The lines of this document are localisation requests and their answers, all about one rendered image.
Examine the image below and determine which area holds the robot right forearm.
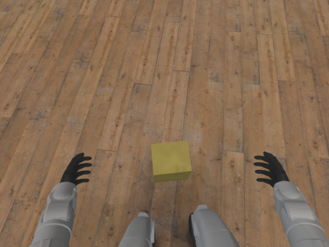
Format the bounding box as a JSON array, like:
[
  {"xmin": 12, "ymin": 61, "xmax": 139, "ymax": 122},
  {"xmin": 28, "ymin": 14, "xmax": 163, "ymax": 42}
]
[{"xmin": 273, "ymin": 181, "xmax": 329, "ymax": 247}]

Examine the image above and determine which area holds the robot left forearm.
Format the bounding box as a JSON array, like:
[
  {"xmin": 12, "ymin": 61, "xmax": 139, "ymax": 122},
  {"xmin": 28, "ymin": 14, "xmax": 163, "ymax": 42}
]
[{"xmin": 29, "ymin": 182, "xmax": 77, "ymax": 247}]

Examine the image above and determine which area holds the robot right thigh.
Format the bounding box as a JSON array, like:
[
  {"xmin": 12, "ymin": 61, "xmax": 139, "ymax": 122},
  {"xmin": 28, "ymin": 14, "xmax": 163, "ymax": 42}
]
[{"xmin": 191, "ymin": 208, "xmax": 240, "ymax": 247}]

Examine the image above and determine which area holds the carton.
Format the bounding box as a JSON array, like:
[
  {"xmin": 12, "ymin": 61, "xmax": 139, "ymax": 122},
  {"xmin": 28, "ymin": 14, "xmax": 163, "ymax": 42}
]
[{"xmin": 151, "ymin": 140, "xmax": 192, "ymax": 182}]

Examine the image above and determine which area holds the robot right shin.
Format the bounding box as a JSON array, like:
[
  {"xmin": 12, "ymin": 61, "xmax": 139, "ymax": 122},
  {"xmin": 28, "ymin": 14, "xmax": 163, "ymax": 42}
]
[{"xmin": 195, "ymin": 205, "xmax": 207, "ymax": 247}]

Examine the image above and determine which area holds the robot left hand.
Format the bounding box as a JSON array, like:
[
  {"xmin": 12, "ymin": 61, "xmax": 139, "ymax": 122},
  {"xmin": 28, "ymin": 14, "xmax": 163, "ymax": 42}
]
[{"xmin": 60, "ymin": 153, "xmax": 92, "ymax": 186}]

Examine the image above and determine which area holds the robot right hand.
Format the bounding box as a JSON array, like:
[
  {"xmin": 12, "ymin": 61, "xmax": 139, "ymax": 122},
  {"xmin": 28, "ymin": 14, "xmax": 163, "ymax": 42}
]
[{"xmin": 254, "ymin": 152, "xmax": 290, "ymax": 187}]

